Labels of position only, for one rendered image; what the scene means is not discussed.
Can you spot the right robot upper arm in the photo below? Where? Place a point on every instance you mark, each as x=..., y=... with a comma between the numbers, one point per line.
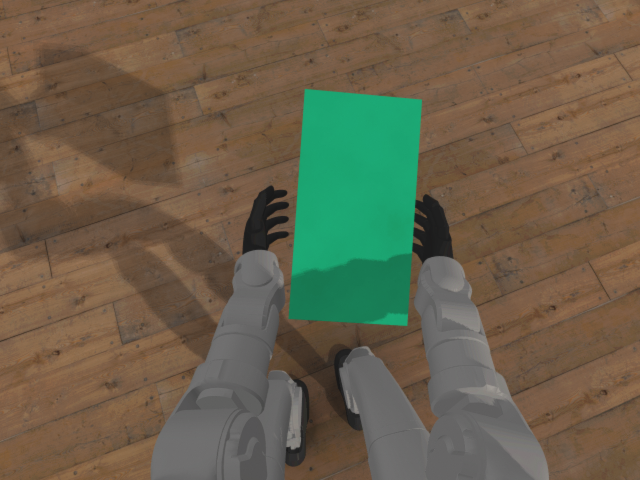
x=468, y=446

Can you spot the left robot hand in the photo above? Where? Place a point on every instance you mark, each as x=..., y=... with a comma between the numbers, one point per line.
x=257, y=226

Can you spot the left robot shin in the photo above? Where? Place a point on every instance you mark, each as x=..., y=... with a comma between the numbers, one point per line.
x=293, y=440

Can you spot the right robot hand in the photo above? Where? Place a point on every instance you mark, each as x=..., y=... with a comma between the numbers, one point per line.
x=435, y=238

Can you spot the left robot thigh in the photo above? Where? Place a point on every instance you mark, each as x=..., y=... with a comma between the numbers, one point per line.
x=282, y=413

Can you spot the left robot upper arm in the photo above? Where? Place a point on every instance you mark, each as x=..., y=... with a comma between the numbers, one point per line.
x=211, y=444

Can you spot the left robot forearm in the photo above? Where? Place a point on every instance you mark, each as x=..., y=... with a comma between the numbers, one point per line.
x=235, y=370

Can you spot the right robot forearm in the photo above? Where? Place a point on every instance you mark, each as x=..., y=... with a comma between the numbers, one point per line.
x=463, y=375

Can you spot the carton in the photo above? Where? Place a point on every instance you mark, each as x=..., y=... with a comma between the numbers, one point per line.
x=355, y=208

